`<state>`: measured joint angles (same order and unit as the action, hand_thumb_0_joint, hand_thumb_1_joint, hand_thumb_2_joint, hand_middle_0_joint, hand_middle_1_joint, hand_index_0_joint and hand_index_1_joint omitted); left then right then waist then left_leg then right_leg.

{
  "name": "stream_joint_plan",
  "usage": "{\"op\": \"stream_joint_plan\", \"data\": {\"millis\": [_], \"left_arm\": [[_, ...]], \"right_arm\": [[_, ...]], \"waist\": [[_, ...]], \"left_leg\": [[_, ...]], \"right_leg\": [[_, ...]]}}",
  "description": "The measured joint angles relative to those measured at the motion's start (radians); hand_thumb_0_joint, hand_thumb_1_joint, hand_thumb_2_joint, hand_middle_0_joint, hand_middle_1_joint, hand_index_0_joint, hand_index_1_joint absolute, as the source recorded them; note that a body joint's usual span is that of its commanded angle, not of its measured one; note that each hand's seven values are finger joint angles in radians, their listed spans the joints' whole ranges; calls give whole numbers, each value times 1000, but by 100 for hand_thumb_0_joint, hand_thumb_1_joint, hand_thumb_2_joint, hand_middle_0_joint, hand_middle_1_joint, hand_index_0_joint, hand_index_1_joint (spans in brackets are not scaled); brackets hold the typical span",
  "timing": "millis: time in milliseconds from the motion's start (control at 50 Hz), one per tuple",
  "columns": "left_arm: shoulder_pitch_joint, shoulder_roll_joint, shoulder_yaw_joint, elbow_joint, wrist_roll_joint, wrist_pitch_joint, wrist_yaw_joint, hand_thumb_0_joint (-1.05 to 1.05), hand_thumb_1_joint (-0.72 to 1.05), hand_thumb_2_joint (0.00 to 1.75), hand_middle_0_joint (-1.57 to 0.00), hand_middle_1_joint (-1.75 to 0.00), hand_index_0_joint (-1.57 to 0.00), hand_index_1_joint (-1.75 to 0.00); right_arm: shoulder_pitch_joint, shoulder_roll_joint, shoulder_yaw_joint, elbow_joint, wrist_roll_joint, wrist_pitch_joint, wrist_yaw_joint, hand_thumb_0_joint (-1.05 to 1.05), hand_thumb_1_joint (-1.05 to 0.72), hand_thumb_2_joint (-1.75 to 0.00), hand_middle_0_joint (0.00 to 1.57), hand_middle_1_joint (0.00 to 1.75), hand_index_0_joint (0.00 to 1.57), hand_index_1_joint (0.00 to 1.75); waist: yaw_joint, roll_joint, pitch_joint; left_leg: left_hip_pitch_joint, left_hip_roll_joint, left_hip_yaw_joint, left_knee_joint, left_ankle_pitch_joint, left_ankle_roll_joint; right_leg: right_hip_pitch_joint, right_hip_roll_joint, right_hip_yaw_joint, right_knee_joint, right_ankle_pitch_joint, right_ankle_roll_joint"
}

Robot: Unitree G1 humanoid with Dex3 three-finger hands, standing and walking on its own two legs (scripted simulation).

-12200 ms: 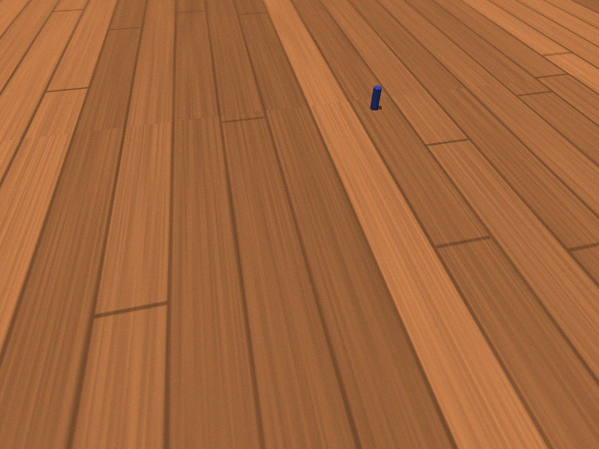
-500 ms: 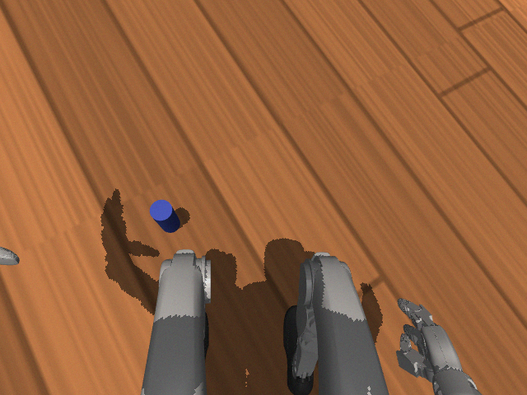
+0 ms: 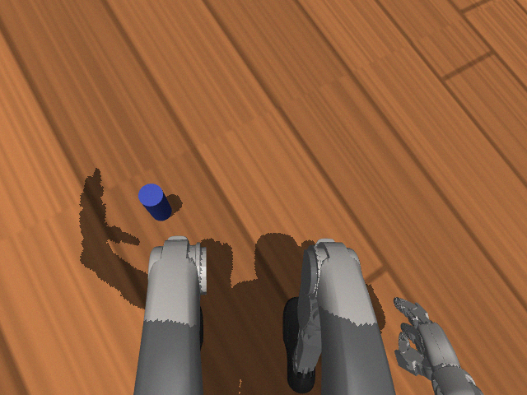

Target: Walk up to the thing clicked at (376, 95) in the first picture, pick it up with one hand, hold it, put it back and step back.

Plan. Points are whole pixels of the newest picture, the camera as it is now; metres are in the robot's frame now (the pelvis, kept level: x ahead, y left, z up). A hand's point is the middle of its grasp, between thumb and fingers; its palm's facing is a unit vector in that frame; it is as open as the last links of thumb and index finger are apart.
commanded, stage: go down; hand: left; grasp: from the side
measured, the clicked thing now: (156, 203) +0.44 +0.23 -0.33
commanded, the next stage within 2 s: approach in 0.34 s
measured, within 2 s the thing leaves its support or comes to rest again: neither
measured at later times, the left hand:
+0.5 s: hand out of the picture +0.37 +0.40 -0.02, palm faces +0.14 -0.98 -0.13, open 17.4 cm
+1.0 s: hand (85, 199) +0.40 +0.33 -0.22, palm faces +0.06 -1.00 +0.02, open 17.4 cm
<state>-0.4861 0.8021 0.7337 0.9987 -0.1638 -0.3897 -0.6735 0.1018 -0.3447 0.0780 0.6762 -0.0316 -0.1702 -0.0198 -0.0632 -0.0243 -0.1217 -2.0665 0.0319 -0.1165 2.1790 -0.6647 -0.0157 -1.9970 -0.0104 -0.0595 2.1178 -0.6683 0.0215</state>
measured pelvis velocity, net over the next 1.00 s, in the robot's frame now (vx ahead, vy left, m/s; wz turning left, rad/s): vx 0.00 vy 0.01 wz -0.10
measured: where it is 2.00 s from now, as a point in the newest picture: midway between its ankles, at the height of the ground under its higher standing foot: (243, 362)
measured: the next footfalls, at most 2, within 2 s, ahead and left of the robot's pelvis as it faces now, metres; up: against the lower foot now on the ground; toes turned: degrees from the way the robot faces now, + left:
none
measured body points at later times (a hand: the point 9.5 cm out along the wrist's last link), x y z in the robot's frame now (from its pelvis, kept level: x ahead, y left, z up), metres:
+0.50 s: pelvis +0.00 +0.00 -0.02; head +0.21 +0.07 +0.38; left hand +0.36 +0.46 -0.01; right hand +0.16 -0.27 -0.12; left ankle +0.09 +0.13 -0.37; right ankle +0.10 -0.13 -0.37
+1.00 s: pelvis +0.00 +0.01 -0.10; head +0.24 +0.13 +0.26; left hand +0.39 +0.39 -0.21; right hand +0.18 -0.26 -0.16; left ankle +0.09 +0.13 -0.37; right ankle +0.10 -0.13 -0.37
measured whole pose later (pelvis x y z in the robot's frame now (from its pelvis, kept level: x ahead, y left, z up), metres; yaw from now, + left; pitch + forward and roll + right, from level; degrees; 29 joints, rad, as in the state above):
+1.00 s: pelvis +0.00 +0.01 -0.10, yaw -6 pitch +22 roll -11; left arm -0.58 0.86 0.75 1.29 -0.24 -0.79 -0.72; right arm -0.09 -0.37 0.29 0.64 -0.18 -0.16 0.04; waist -0.17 -0.19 0.13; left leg -2.24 0.03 -0.25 2.55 -0.72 -0.03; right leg -2.14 0.03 -0.14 2.40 -0.68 0.04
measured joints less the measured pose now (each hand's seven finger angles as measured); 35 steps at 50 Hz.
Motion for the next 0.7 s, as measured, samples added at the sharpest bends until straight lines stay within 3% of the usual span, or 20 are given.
{"op": "stream_joint_plan", "data": {"millis": [500,600,700], "left_arm": [[-36,33,33,9,-26,-8,-40,-2,-53,11,-4,-10,-3,-10],[-51,51,41,75,-72,-55,-65,-1,-55,8,-5,-10,-4,-10],[-79,47,25,162,-125,-154,-92,-1,-56,6,-6,-10,-4,-10]], "right_arm": [[1,-13,13,11,-1,2,7,1,-91,-90,21,30,20,30],[-12,-18,27,10,-7,-9,12,1,-91,-90,21,30,20,30],[-38,-26,57,6,-24,-27,23,1,-91,-90,21,30,20,30]], "waist": [[-9,-3,21],[-16,-10,31],[-29,-36,62]], "left_leg": [[-63,-5,-8,68,-13,2],[-80,-5,-13,92,-16,1],[-109,-3,-29,148,-22,-2]], "right_leg": [[-56,0,-2,63,-14,5],[-73,2,-4,86,-17,6],[-100,10,-14,132,-16,6]]}}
